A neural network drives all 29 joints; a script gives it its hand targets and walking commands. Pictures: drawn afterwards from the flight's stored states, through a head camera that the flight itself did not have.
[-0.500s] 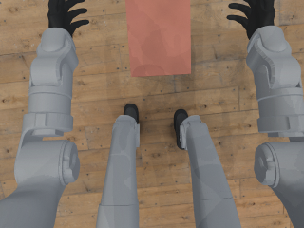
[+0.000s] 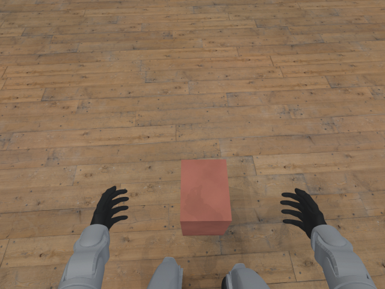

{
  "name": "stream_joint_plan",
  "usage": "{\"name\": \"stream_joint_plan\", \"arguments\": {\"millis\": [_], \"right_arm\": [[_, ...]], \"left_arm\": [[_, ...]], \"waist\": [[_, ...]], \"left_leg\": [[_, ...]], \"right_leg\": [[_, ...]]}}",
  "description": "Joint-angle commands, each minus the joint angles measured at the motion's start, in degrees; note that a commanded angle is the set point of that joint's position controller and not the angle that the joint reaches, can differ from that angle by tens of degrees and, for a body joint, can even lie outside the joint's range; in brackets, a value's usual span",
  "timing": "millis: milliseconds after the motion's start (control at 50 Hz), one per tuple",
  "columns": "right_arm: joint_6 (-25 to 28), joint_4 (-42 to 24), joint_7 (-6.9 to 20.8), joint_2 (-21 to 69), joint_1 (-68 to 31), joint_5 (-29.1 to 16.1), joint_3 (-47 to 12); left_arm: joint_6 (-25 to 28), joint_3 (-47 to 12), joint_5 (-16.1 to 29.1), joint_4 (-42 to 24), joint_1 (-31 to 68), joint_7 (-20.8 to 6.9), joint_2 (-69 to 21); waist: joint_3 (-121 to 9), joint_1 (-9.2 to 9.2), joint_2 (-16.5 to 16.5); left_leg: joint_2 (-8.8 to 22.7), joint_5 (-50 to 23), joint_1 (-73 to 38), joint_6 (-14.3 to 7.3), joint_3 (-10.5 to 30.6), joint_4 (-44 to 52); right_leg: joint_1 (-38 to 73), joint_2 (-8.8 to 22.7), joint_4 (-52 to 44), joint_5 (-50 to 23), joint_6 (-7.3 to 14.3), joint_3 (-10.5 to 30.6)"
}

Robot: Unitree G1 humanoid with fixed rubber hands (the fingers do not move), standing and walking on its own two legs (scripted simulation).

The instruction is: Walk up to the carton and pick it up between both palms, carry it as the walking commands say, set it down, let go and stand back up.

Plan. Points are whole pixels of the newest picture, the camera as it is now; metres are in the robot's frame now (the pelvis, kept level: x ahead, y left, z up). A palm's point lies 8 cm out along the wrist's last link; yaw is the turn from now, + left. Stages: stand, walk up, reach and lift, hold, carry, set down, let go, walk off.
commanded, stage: let go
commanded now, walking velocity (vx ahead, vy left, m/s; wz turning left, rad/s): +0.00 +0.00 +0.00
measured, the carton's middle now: (203, 199) +0.48 -0.03 -0.58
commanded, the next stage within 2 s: stand in 0.66 s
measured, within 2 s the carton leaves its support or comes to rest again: neither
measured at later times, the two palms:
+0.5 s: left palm (82, 245) +0.22 +0.24 -0.04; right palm (324, 229) +0.23 -0.23 -0.02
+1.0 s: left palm (64, 257) +0.20 +0.26 -0.02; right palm (357, 261) +0.18 -0.29 -0.05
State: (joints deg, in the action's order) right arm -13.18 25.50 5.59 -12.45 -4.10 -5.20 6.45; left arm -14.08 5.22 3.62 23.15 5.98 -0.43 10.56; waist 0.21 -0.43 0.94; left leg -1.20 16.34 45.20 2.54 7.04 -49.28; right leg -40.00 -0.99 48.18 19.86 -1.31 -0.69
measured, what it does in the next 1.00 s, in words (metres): shifts its weight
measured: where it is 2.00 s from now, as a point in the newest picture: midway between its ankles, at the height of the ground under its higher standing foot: outside the picture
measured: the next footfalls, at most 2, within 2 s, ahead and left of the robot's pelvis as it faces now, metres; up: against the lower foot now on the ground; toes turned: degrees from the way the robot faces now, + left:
none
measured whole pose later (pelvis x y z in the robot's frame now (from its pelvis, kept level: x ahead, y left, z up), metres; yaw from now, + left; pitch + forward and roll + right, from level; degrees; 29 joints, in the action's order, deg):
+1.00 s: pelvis +0.07 -0.01 +0.04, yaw +0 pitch +2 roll +0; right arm -2.5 41.5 1.8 -17.1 16.6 -2.6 4.3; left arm -0.3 4.5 1.8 35.2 -17.0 0.5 15.9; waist -9.6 -0.3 0.8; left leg -0.9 15.5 19.0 1.1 6.0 -32.3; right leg -13.9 -0.2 31.0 19.3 -0.6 -0.1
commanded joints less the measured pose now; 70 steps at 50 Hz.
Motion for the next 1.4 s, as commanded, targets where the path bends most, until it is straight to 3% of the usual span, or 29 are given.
{"name": "stream_joint_plan", "arguments": {"millis": [0,160,240,260,300,320,360,400,440,480,540,600,620,640,660,740,760,800,820,880,900,920,940,960,1040,1140,1180,1260,1380], "right_arm": [[5.9,-7.7,0.8,-5.9,2.2,6.9,-1.4],[10.2,-15.9,-0.1,-6.4,9.3,5.8,-3.8],[10.6,-15.2,0.6,-6.4,10.3,5.9,-3.4],[10.0,-11.5,0.6,-6.3,13.6,6.1,-2.1],[10.1,-13.1,0.5,-5.9,16.4,5.7,-2.4],[11.2,-17.1,0.7,-6.8,15.1,5.7,-1.4],[10.9,-12.8,0.1,-5.3,20.3,6.5,-0.9],[10.4,-12.1,-0.3,-6.8,22.3,5.6,-3.0],[10.8,-10.9,-0.5,-7.0,21.1,4.0,-3.8],[10.1,-11.8,-0.9,-7.5,18.2,6.1,-2.7],[9.2,-10.5,-2.0,-8.5,21.0,6.7,-2.1],[8.2,-12.1,-3.3,-6.9,20.2,7.3,-3.0],[8.1,-12.6,-3.4,-8.1,18.1,7.0,-2.4],[10.2,0.2,-4.4,-12.2,16.9,6.4,-0.1],[10.9,-0.4,-4.6,-13.0,16.1,6.5,0.0],[12.0,4.4,-4.6,-12.5,17.2,6.9,-0.9],[12.1,6.5,-4.8,-13.4,16.6,7.2,-0.6],[12.8,7.9,-4.7,-12.7,17.4,8.3,-1.0],[13.2,7.2,-4.7,-12.1,16.5,8.6,-0.7],[14.0,9.4,-5.1,-13.7,15.2,9.0,-0.8],[14.4,10.2,-5.2,-13.3,15.1,8.9,-0.7],[14.2,10.6,-4.9,-12.4,17.5,8.7,-1.3],[14.3,10.4,-4.9,-13.2,18.2,9.2,-1.2],[14.8,10.4,-4.8,-13.2,17.3,9.0,-1.3],[15.7,11.2,-4.8,-15.4,17.6,9.0,-1.3],[15.9,11.9,-5.4,-15.1,16.0,9.3,-1.0],[16.4,12.2,-5.2,-16.7,18.7,9.2,-0.7],[16.2,12.5,-5.3,-18.3,17.0,9.3,0.4],[16.8,12.8,-5.6,-18.4,18.4,10.1,-0.4]], "left_arm": [[5.1,1.3,-8.0,-2.0,-2.5,-1.6,5.9],[9.3,-2.5,-5.7,-12.1,-11.9,-3.0,6.7],[10.3,-1.7,-7.7,-18.6,-11.6,-3.3,7.8],[10.2,-2.2,-6.7,-18.4,-13.1,-2.7,7.0],[11.0,-1.8,-6.1,-18.3,-16.0,-2.3,7.5],[11.3,0.0,-7.7,-18.8,-16.6,-2.4,9.1],[11.2,-1.2,-5.9,-18.7,-17.2,-2.7,9.5],[11.0,0.1,-5.6,-14.6,-21.2,-2.7,10.1],[10.8,-0.2,-6.9,-12.6,-22.5,-2.6,10.6],[10.6,0.0,-6.1,-11.5,-20.1,-2.9,9.1],[10.1,-1.1,-4.4,-8.1,-23.3,-2.7,9.3],[11.7,-2.7,-2.7,-8.1,-22.7,-2.3,11.3],[11.2,-2.1,-3.9,-6.9,-23.6,-2.3,10.6],[12.6,1.5,-6.5,3.4,-19.2,-0.1,17.0],[13.1,1.2,-6.3,4.0,-20.0,0.7,16.2],[14.3,1.3,-6.9,5.9,-18.7,1.5,16.4],[14.3,0.4,-6.8,7.0,-19.6,1.7,14.8],[15.4,0.7,-6.3,9.0,-22.2,1.3,14.5],[15.3,0.9,-6.9,9.5,-20.0,1.5,16.3],[16.2,1.4,-7.3,9.8,-21.9,1.6,15.2],[16.4,0.8,-7.3,10.4,-19.9,1.8,15.5],[16.3,1.5,-7.6,9.7,-19.6,1.8,17.2],[16.5,2.4,-7.8,10.5,-20.8,1.9,18.0],[17.1,1.2,-7.9,10.0,-19.6,1.9,17.3],[17.8,2.6,-7.7,9.8,-18.7,1.5,18.5],[18.0,2.0,-7.5,11.0,-19.9,1.5,18.4],[17.7,2.4,-7.9,10.0,-19.6,1.3,19.5],[18.4,2.0,-7.1,9.9,-24.5,1.0,18.7],[18.4,1.9,-7.7,10.0,-23.2,0.4,17.8]], "waist": [[-11.1,-1.23,-2.0],[-1.8,0.6,-5.5],[0.8,1.96,1.0],[-1.7,1.5,7.9],[-4.9,0.69,4.6],[-6.2,2.74,6.0],[-8.9,-0.09,4.8],[-10.8,0.07,1.1],[-9.1,0.85,5.9],[-7.7,1.0,-0.1],[-8.1,-1.68,0.0],[-11.8,-0.6,-0.2],[-12.4,0.93,-0.1],[-21.1,1.76,-7.2],[-19.9,2.0,-1.8],[-17.3,0.78,-4.3],[-15.7,0.74,-1.2],[-13.9,1.35,-0.4],[-12.0,-0.13,-5.0],[-11.0,1.66,-0.4],[-11.1,0.67,-0.8],[-10.0,0.01,-7.1],[-8.3,0.61,0.5],[-8.9,0.19,1.1],[-7.9,0.33,-3.2],[-1.5,0.37,1.5],[-0.6,-0.5,-3.5],[-0.9,0.53,1.6],[3.0,-0.09,0.6]], "left_leg": [[-2.6,10.6,-23.8,0.0,-9.7,14.1],[-2.8,1.2,-41.5,-0.8,-9.7,21.7],[-2.7,-0.1,-41.9,1.0,-8.5,22.7],[-1.4,-1.4,-41.5,1.0,-7.9,24.6],[-1.6,-5.8,-43.9,0.6,-7.3,24.2],[-1.9,-11.3,-45.8,0.4,-7.4,23.9],[-2.5,-16.6,-49.5,0.3,-7.6,23.9],[-2.5,-24.8,-48.5,-0.2,-6.1,23.0],[-3.0,-26.6,-45.6,-0.1,-6.1,22.8],[-2.7,-25.9,-45.5,-0.3,-6.3,24.0],[-2.5,-26.5,-46.5,0.1,-5.6,23.4],[-2.7,-32.9,-48.0,-0.6,-5.9,21.0],[-2.6,-31.6,-43.9,-0.6,-6.0,21.4],[5.2,-30.8,-42.7,-2.3,-5.0,16.1],[3.4,-30.4,-39.8,-3.5,-5.0,15.0],[3.4,-25.4,-37.9,-3.9,-3.4,17.9],[4.3,-29.7,-41.4,-4.7,-3.5,15.3],[3.7,-19.9,-38.3,-4.9,-2.9,17.3],[3.2,-16.6,-35.4,-4.4,-2.8,18.6],[3.7,-14.5,-34.2,-4.9,-2.2,17.6],[3.9,-12.2,-32.3,-5.4,-0.7,18.8],[3.4,-12.0,-33.3,-4.9,-0.9,20.0],[3.2,-13.1,-33.4,-5.5,-2.2,19.0],[3.5,-10.1,-33.6,-4.6,-1.5,20.2],[4.0,-9.6,-32.0,-5.2,-0.6,21.6],[2.9,1.5,-27.2,-5.4,0.5,22.9],[3.2,4.8,-25.4,-5.5,2.3,23.9],[4.0,10.3,-25.7,-5.9,3.6,23.8],[4.2,14.2,-22.8,-6.9,6.5,25.9]], "right_leg": [[14.4,-0.3,-19.5,12.1,2.0,1.9],[18.0,0.4,-25.8,3.0,2.1,1.5],[17.2,0.1,-25.6,1.4,3.5,1.4],[23.3,-2.1,-22.0,-2.9,2.0,-0.2],[27.2,-2.2,-21.9,-7.7,1.9,-0.6],[26.8,-2.4,-23.0,-9.6,1.5,0.1],[28.5,-2.5,-24.2,-13.0,1.3,0.4],[30.1,-3.2,-22.8,-20.1,0.5,-0.7],[32.7,-2.6,-23.7,-25.1,0.7,0.2],[31.4,-3.1,-23.6,-24.6,0.1,0.2],[32.2,-2.9,-24.1,-25.9,0.2,0.7],[33.2,-3.2,-20.7,-32.8,-0.5,0.6],[34.6,-2.9,-20.8,-35.1,-0.5,1.2],[34.8,3.5,-18.6,-33.6,-0.2,2.1],[35.5,3.3,-19.1,-32.8,0.3,3.2],[33.4,3.1,-18.8,-28.6,0.3,1.9],[29.0,3.8,-19.4,-31.7,0.8,2.4],[29.6,4.3,-21.0,-23.6,1.3,5.4],[29.4,3.9,-21.3,-21.7,0.3,4.1],[28.3,3.9,-22.4,-19.0,1.7,4.3],[29.5,4.3,-22.5,-15.0,2.6,5.5],[27.9,4.7,-22.6,-16.2,2.1,4.4],[26.8,4.0,-23.2,-16.2,2.6,5.7],[26.0,4.8,-22.8,-14.1,2.9,5.9],[25.5,3.6,-23.2,-9.8,2.7,6.1],[21.9,4.2,-24.8,0.6,3.1,7.5],[21.6,3.5,-25.0,2.2,3.6,6.8],[21.3,3.2,-25.1,5.5,3.7,7.5],[18.1,2.8,-23.8,5.6,4.0,7.1]]}}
